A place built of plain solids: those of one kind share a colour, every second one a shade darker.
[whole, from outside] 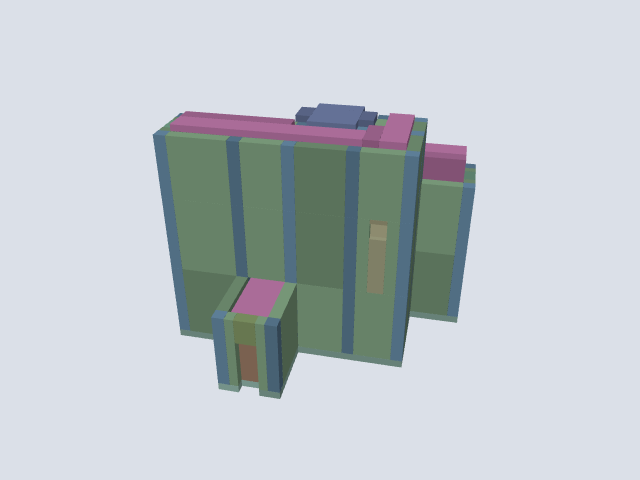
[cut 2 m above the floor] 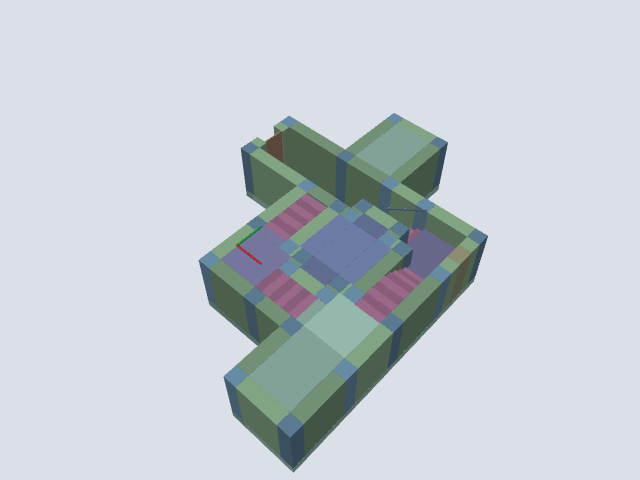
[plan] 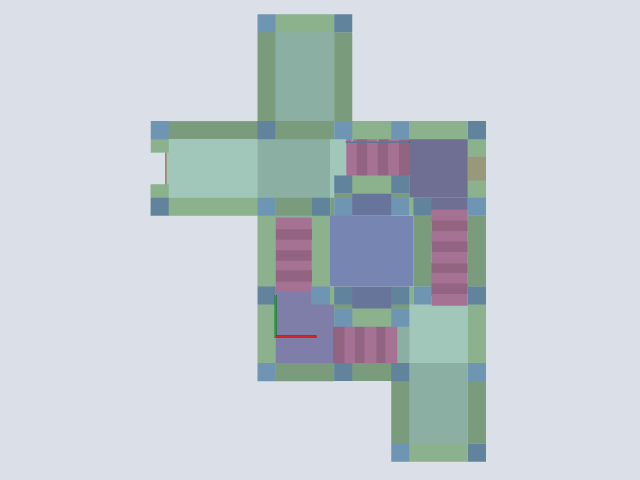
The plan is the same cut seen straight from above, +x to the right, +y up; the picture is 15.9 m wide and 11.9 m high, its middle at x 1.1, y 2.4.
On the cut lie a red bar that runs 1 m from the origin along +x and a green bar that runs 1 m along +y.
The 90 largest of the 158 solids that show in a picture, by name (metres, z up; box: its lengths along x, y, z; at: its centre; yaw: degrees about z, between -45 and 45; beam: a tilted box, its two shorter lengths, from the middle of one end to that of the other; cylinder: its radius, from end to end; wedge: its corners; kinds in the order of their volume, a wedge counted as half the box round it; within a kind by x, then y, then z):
{
 "wall_1": {"box": [2.2, 0.45, 2.99], "at": [-1.55, 3.22, 1.5]},
 "wall_2": {"box": [2.2, 0.45, 2.99], "at": [-1.55, 5.12, 1.5]},
 "wall_3": {"box": [0.45, 1.45, 2.99], "at": [-0.23, 0.07, 1.5]},
 "wall_4": {"box": [0.45, 1.45, 2.42], "at": [-0.23, 0.07, 7.2]},
 "wall_5": {"box": [0.45, 1.75, 2.99], "at": [-0.23, 2.12, 1.5]},
 "wall_6": {"box": [0.45, 1.75, 2.99], "at": [-0.23, 2.12, 4.49]},
 "wall_7": {"box": [0.45, 1.75, 2.42], "at": [-0.23, 2.12, 7.2]},
 "wall_8": {"box": [0.45, 1.45, 2.99], "at": [-0.23, 4.17, 4.49]},
 "wall_9": {"box": [0.45, 1.45, 2.42], "at": [-0.23, 4.17, 7.2]},
 "wall_10": {"box": [0.45, 2.2, 2.99], "at": [-0.23, 6.45, 1.5]},
 "wall_11": {"box": [0.45, 2.2, 2.99], "at": [-0.23, 6.45, 4.49]},
 "wall_12": {"box": [0.45, 2.2, 2.42], "at": [-0.23, 6.45, 7.2]},
 "wall_13": {"box": [0.9, 0.45, 2.99], "at": [0.45, 3.22, 1.5]},
 "wall_14": {"box": [1.45, 0.45, 2.99], "at": [0.72, -0.88, 1.5]},
 "wall_15": {"box": [1.45, 0.45, 2.99], "at": [0.72, -0.88, 4.49]},
 "wall_16": {"box": [1.45, 0.45, 2.42], "at": [0.72, -0.88, 7.2]},
 "wall_17": {"box": [1.45, 0.45, 2.99], "at": [0.72, 5.12, 1.5]},
 "wall_18": {"box": [1.45, 0.45, 2.99], "at": [0.72, 7.77, 1.5]},
 "wall_19": {"box": [0.45, 1.75, 2.99], "at": [1.12, 2.12, 1.5]},
 "wall_20": {"box": [0.45, 2.2, 2.99], "at": [1.68, 6.45, 1.5]},
 "wall_21": {"box": [0.97, 0.45, 2.99], "at": [2.38, -0.88, 1.5]},
 "wall_22": {"box": [0.97, 0.45, 2.99], "at": [2.38, -0.88, 4.49]},
 "wall_23": {"box": [0.97, 0.45, 2.42], "at": [2.38, -0.88, 7.2]},
 "wall_24": {"box": [0.97, 0.45, 2.99], "at": [2.38, 0.47, 1.5]},
 "wall_25": {"box": [0.97, 0.45, 2.42], "at": [2.38, 0.47, 7.2]},
 "wall_26": {"box": [0.97, 0.45, 2.99], "at": [2.38, 3.77, 1.5]},
 "wall_27": {"box": [0.97, 0.45, 2.99], "at": [2.38, 5.12, 1.5]},
 "wall_28": {"box": [0.45, 1.55, 2.99], "at": [3.09, -1.88, 1.5]},
 "wall_29": {"box": [0.45, 1.55, 2.99], "at": [3.09, -1.88, 4.49]},
 "wall_30": {"box": [0.45, 1.75, 2.99], "at": [3.64, 2.12, 1.5]},
 "wall_31": {"box": [1.45, 0.45, 2.99], "at": [4.04, -2.88, 1.5]},
 "wall_32": {"box": [1.45, 0.45, 2.99], "at": [4.04, 5.12, 1.5]},
 "wall_33": {"box": [0.45, 1.55, 2.99], "at": [4.99, -1.88, 1.5]},
 "wall_34": {"box": [0.45, 1.45, 2.99], "at": [4.99, 0.07, 1.5]},
 "wall_35": {"box": [0.45, 1.75, 2.99], "at": [4.99, 2.12, 1.5]},
 "floor_slab_1": {"box": [2.3, 2.35, 0.3], "at": [-1.6, 4.17, -0.15]},
 "floor_slab_2": {"box": [1.8, 9.1, 0.3], "at": [0.45, 3.45, -0.15]},
 "floor_slab_3": {"box": [1.45, 2.2, 5.98], "at": [0.72, 6.45, 2.99]},
 "floor_slab_4": {"box": [0.55, 5.0, 0.3], "at": [1.62, 5.5, -0.15]},
 "floor_slab_5": {"box": [0.55, 4.35, 0.3], "at": [3.14, -0.93, -0.15]},
 "floor_slab_6": {"box": [0.33, 0.9, 2.99], "at": [3.15, -0.2, 1.5]},
 "floor_slab_7": {"box": [1.45, 2.0, 2.99], "at": [4.04, -1.65, 1.5]},
 "floor_slab_8": {"box": [1.45, 1.45, 2.99], "at": [4.04, 0.07, 1.5]},
 "floor_slab_9": {"box": [1.8, 8.45, 0.3], "at": [4.32, 1.12, -0.15]},
 "core_fill_1": {"box": [0.55, 1.75, 8.66], "at": [1.62, 2.12, 4.33]},
 "core_fill_2": {"box": [0.97, 0.55, 8.66], "at": [2.38, 0.97, 4.33]},
 "core_fill_3": {"box": [0.97, 1.75, 8.66], "at": [2.38, 2.12, 4.33]},
 "core_fill_4": {"box": [0.97, 0.55, 8.66], "at": [2.38, 3.27, 4.33]},
 "core_fill_5": {"box": [0.55, 1.75, 8.66], "at": [3.14, 2.12, 4.33]},
 "roof_slab_1": {"box": [2.65, 1.45, 0.25], "at": [-1.32, 4.17, 2.66]},
 "roof_slab_2": {"box": [0.9, 6.75, 0.25], "at": [0.45, 4.17, 8.53]},
 "roof_slab_3": {"box": [1.45, 0.55, 2.01], "at": [0.72, 0.53, 7.65]},
 "roof_slab_4": {"box": [2.87, 0.9, 2.01], "at": [1.43, -0.2, 7.65]},
 "roof_slab_5": {"box": [0.55, 3.45, 1.48], "at": [3.59, -0.93, 6.16]},
 "roof_slab_6": {"box": [0.9, 6.1, 1.48], "at": [4.32, 0.4, 6.16]},
 "tread_slab_1": {"box": [0.9, 0.29, 4.4], "at": [0.45, 1.25, 2.2]},
 "tread_slab_2": {"box": [0.9, 0.29, 4.58], "at": [0.45, 1.51, 2.29]},
 "tread_slab_3": {"box": [0.9, 0.29, 4.75], "at": [0.45, 1.77, 2.38]},
 "tread_slab_4": {"box": [0.9, 0.29, 4.93], "at": [0.45, 2.03, 2.46]},
 "tread_slab_5": {"box": [0.9, 0.29, 5.1], "at": [0.45, 2.29, 2.55]},
 "tread_slab_6": {"box": [0.9, 0.29, 5.28], "at": [0.45, 2.55, 2.64]},
 "tread_slab_7": {"box": [0.9, 0.29, 5.46], "at": [0.45, 2.81, 2.73]},
 "tread_slab_8": {"box": [0.29, 0.9, 4.05], "at": [1.57, -0.2, 2.02]},
 "tread_slab_9": {"box": [0.29, 0.9, 3.87], "at": [1.83, -0.2, 1.94]},
 "tread_slab_10": {"box": [0.29, 0.9, 3.7], "at": [2.09, -0.2, 1.85]},
 "tread_slab_11": {"box": [0.29, 0.9, 3.52], "at": [2.35, -0.2, 1.76]},
 "tread_slab_12": {"box": [0.29, 0.9, 3.34], "at": [2.61, -0.2, 1.67]},
 "tread_slab_13": {"box": [0.29, 0.9, 3.17], "at": [2.87, -0.2, 1.58]},
 "tread_slab_14": {"box": [0.9, 0.29, 2.82], "at": [4.32, 0.92, 1.41]},
 "tread_slab_15": {"box": [0.9, 0.29, 2.64], "at": [4.32, 1.18, 1.32]},
 "tread_slab_16": {"box": [0.9, 0.29, 2.46], "at": [4.32, 1.44, 1.23]},
 "landing_slab_1": {"box": [0.9, 0.33, 4.22], "at": [0.45, 0.96, 2.11]},
 "landing_slab_2": {"box": [1.45, 1.45, 4.22], "at": [0.72, 0.07, 2.11]},
 "landing_slab_3": {"box": [1.45, 1.45, 1.23], "at": [4.04, 4.17, 0.62]},
 "wallpost_1": {"box": [0.45, 0.45, 2.99], "at": [-2.88, 3.22, 1.5]},
 "wallpost_2": {"box": [0.45, 0.45, 2.99], "at": [-2.88, 5.12, 1.5]},
 "wallpost_3": {"box": [0.45, 0.45, 2.99], "at": [-0.23, -0.88, 1.5]},
 "wallpost_4": {"box": [0.45, 0.45, 2.99], "at": [-0.23, 1.02, 1.5]},
 "wallpost_5": {"box": [0.45, 0.45, 2.99], "at": [-0.23, 3.22, 1.5]},
 "wallpost_6": {"box": [0.45, 0.45, 2.99], "at": [-0.23, 5.12, 1.5]},
 "wallpost_7": {"box": [0.45, 0.45, 2.99], "at": [-0.23, 7.77, 1.5]},
 "wallpost_8": {"box": [0.45, 0.45, 2.99], "at": [1.12, 1.02, 1.5]},
 "wallpost_9": {"box": [0.45, 0.45, 2.99], "at": [1.12, 3.22, 1.5]},
 "wallpost_10": {"box": [0.45, 0.45, 2.99], "at": [1.68, -0.88, 1.5]},
 "wallpost_11": {"box": [0.45, 0.45, 2.99], "at": [1.68, 0.47, 1.5]},
 "wallpost_12": {"box": [0.45, 0.45, 2.99], "at": [1.68, 1.02, 1.5]},
 "wallpost_13": {"box": [0.45, 0.45, 2.99], "at": [1.68, 3.22, 1.5]},
 "wallpost_14": {"box": [0.45, 0.45, 2.99], "at": [1.68, 3.77, 1.5]},
 "wallpost_15": {"box": [0.45, 0.45, 2.99], "at": [1.68, 5.12, 1.5]},
 "wallpost_16": {"box": [0.45, 0.45, 2.99], "at": [1.68, 7.77, 1.5]}
}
